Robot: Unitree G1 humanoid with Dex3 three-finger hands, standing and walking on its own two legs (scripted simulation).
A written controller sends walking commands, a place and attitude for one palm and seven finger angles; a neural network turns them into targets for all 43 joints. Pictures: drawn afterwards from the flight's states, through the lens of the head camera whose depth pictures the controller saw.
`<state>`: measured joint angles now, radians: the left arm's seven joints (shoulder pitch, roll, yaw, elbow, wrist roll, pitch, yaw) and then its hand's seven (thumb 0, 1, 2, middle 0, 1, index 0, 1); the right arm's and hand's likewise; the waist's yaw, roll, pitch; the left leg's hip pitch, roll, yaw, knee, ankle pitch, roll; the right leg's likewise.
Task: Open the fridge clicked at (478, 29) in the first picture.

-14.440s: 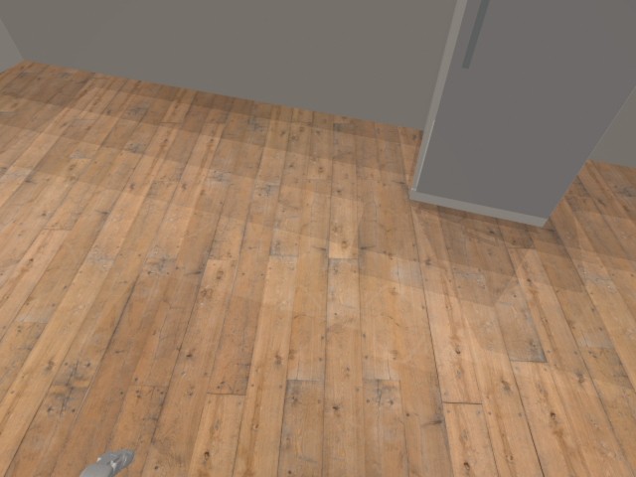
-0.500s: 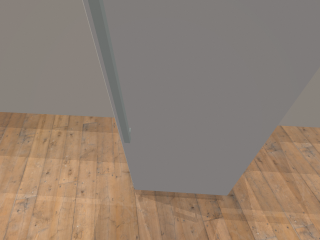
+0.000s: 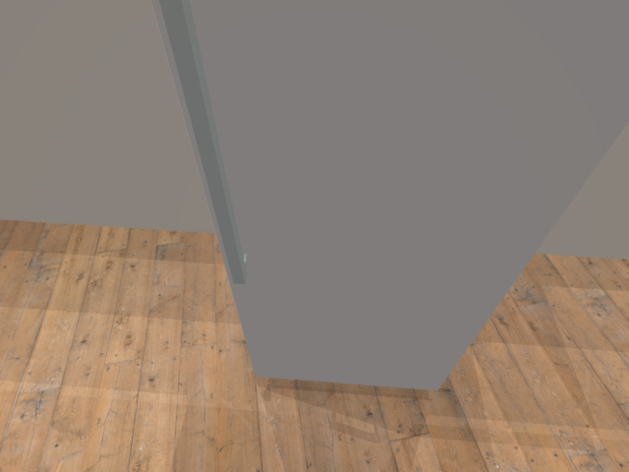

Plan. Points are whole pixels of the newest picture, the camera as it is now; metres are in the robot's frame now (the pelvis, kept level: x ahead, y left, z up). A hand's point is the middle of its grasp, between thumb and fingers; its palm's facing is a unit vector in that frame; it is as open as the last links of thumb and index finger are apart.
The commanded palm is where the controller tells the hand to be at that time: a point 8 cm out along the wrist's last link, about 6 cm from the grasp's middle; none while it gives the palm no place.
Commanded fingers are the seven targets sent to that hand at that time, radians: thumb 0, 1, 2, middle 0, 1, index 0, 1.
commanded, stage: look again from close up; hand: left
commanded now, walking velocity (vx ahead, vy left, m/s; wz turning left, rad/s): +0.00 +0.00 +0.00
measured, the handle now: (220, 172) +0.46 +0.17 +0.14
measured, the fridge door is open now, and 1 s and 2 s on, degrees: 0 0 0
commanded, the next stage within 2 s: raise the hand to about handle height in 0.10 s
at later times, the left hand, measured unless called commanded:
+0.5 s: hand (176, 404) +0.19 +0.18 +0.02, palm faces +0.01 -1.00 +0.00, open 7.8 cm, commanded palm +0.10 +0.25 -0.04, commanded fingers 0.00 0.53 0.74 -0.23 -0.54 -0.23 -0.54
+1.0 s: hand (126, 437) +0.16 +0.23 +0.00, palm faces -0.10 -0.99 +0.00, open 10.9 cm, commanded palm +0.12 +0.30 +0.02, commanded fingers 0.00 -0.06 0.49 -0.27 -0.92 -0.27 -0.92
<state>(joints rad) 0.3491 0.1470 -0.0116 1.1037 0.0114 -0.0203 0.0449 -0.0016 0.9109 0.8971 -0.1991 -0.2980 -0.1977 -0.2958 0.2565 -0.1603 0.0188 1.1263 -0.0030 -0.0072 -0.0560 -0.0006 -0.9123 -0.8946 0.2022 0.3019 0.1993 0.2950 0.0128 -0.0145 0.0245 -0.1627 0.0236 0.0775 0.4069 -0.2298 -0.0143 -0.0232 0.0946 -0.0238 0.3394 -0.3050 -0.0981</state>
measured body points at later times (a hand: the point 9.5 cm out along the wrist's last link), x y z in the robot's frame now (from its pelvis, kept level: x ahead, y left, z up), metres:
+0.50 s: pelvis -0.05 +0.03 -0.04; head -0.05 +0.01 +0.41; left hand +0.18 +0.23 +0.02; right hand +0.12 -0.23 -0.12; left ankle -0.01 +0.13 -0.74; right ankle -0.08 -0.04 -0.74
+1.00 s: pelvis -0.08 +0.06 -0.05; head -0.05 +0.06 +0.40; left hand +0.16 +0.28 +0.00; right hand +0.09 -0.14 -0.13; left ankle -0.01 +0.13 -0.74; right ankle -0.08 -0.04 -0.74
